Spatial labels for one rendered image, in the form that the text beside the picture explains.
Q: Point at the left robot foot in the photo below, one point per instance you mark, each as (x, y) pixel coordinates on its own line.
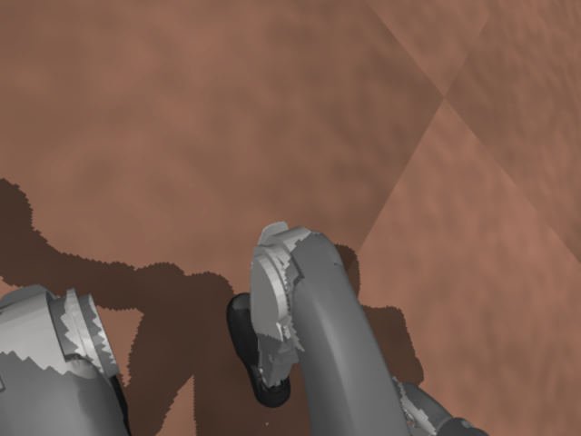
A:
(122, 402)

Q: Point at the right robot hand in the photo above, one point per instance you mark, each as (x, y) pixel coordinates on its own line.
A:
(421, 409)

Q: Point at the right robot arm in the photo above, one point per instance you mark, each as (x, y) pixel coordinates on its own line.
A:
(459, 427)

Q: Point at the right robot foot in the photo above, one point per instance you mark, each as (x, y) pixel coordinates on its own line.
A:
(245, 343)

